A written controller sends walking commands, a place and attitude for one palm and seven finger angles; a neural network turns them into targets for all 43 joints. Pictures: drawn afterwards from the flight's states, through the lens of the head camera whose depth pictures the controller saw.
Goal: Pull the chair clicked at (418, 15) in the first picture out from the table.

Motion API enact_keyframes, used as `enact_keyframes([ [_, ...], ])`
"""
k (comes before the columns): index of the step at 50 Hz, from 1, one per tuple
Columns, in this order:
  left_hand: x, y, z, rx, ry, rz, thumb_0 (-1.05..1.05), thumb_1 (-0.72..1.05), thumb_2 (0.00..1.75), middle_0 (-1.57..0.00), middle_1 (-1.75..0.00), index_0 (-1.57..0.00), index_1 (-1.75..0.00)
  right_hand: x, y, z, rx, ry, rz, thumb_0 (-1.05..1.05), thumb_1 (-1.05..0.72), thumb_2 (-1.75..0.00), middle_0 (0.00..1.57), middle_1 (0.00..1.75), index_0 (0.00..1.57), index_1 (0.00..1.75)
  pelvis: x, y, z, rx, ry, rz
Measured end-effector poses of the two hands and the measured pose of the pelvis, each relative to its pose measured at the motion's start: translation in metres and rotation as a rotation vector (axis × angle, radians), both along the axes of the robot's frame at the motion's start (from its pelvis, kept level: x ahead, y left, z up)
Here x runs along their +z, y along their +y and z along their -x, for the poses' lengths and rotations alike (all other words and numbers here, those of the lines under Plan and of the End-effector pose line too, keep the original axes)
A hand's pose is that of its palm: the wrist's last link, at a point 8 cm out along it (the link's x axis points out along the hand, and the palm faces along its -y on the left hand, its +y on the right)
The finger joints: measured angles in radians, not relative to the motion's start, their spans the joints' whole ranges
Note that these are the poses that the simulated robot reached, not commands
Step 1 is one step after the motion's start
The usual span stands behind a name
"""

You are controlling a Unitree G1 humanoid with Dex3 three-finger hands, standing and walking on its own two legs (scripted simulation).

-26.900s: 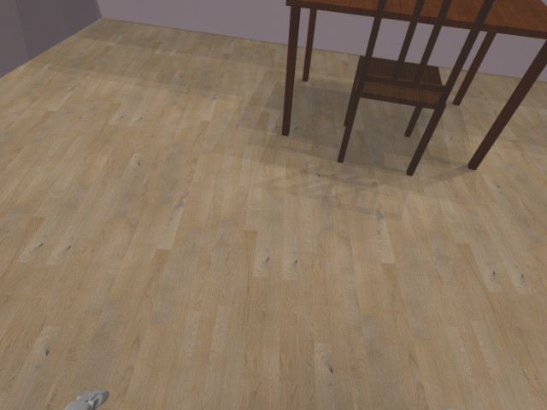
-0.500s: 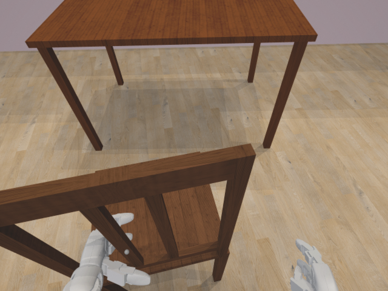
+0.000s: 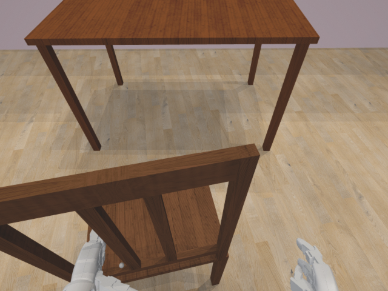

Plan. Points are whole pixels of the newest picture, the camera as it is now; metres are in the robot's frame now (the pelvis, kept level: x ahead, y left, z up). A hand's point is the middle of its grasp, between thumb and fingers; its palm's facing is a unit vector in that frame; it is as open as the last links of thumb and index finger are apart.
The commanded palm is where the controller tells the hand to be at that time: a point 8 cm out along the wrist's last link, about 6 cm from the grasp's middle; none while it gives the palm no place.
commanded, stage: draw the fingers out of the gap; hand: left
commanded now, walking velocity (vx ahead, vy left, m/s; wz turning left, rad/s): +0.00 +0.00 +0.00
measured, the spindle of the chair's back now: (117, 243) +0.23 +0.17 -0.02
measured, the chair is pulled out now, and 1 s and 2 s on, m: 0.65 0.65 0.64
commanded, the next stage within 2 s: draw the hand back to the body in 0.58 s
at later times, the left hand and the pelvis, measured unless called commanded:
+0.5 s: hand out of the picture +0.12 +0.15 -0.03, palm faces +0.06 -0.98 -0.17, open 17.5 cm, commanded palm +0.07 +0.20 -0.01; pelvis -0.02 +0.00 -0.01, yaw +1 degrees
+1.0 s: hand out of the picture +0.12 +0.16 +0.05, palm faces +0.08 -0.99 -0.09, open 17.5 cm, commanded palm +0.06 +0.22 +0.05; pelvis -0.03 -0.01 -0.03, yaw +0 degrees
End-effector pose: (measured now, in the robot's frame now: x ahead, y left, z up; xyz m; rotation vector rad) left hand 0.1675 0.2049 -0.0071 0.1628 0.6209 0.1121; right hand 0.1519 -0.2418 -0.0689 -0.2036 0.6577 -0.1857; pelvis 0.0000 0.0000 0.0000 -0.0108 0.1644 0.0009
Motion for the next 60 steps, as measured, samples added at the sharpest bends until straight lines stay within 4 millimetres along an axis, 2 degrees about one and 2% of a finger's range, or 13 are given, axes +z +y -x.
enact_keyframes([
  [9, -0.001, -0.005, 0.037, 0.012, 0.021, 0.005, -0.01, -0.54, 0.20, 0.00, 0.00, -0.01, 0.00, 0.001, 0.006, -0.002, 0.009, -0.036, -0.002, 0.01, -0.91, -0.90, 0.20, 0.30, 0.21, 0.30, -0.004, 0.000, 0.006, 0.008, -0.004, 0.003],
  [20, 0.001, -0.003, 0.059, 0.017, 0.008, 0.004, -0.01, -0.54, 0.20, 0.00, 0.00, -0.01, 0.00, -0.002, 0.013, -0.002, 0.016, -0.075, -0.018, 0.01, -0.91, -0.90, 0.20, 0.30, 0.21, 0.30, -0.010, -0.001, 0.015, 0.014, -0.006, 0.008],
  [37, 0.003, -0.010, 0.107, 0.048, 0.033, 0.038, -0.01, -0.54, 0.20, 0.00, 0.00, -0.01, 0.00, -0.003, 0.007, -0.003, -0.024, -0.112, -0.016, 0.01, -0.91, -0.90, 0.20, 0.30, 0.21, 0.30, -0.018, -0.003, 0.017, 0.013, 0.005, 0.011],
  [41, 0.015, -0.009, 0.105, 0.060, -0.111, 0.095, -0.01, -0.54, 0.20, 0.00, 0.00, -0.01, 0.00, -0.007, 0.008, -0.004, -0.013, -0.124, -0.009, 0.01, -0.91, -0.90, 0.20, 0.30, 0.21, 0.30, -0.023, -0.004, 0.021, 0.014, 0.011, 0.016],
  [47, 0.051, 0.003, 0.084, 0.008, -0.392, 0.064, -0.01, -0.54, 0.20, 0.00, 0.00, -0.01, 0.00, -0.017, 0.011, 0.000, -0.011, -0.123, -0.035, 0.01, -0.91, -0.90, 0.20, 0.30, 0.21, 0.30, -0.028, -0.006, 0.026, 0.013, 0.006, 0.021],
  [51, 0.066, 0.006, 0.073, -0.070, -0.529, 0.065, -0.01, -0.54, 0.20, 0.00, 0.00, 0.00, 0.00, -0.024, 0.012, 0.005, -0.014, -0.122, -0.061, 0.01, -0.91, -0.90, 0.20, 0.30, 0.21, 0.30, -0.031, -0.006, 0.031, 0.005, 0.005, 0.020],
  [55, 0.070, 0.010, 0.069, -0.124, -0.537, 0.075, -0.01, -0.54, 0.20, 0.00, 0.00, 0.00, 0.00, -0.024, 0.011, 0.010, -0.031, -0.122, -0.080, 0.01, -0.91, -0.90, 0.20, 0.30, 0.21, 0.30, -0.031, -0.006, 0.033, -0.002, -0.012, 0.017],
  [60, 0.083, 0.026, 0.073, -0.076, -0.515, 0.058, -0.01, -0.52, 0.21, -0.01, 0.00, -0.01, 0.00, -0.012, 0.009, 0.011, -0.059, -0.140, -0.075, 0.01, -0.91, -0.90, 0.20, 0.30, 0.21, 0.30, -0.022, -0.005, 0.029, -0.002, -0.047, 0.019],
])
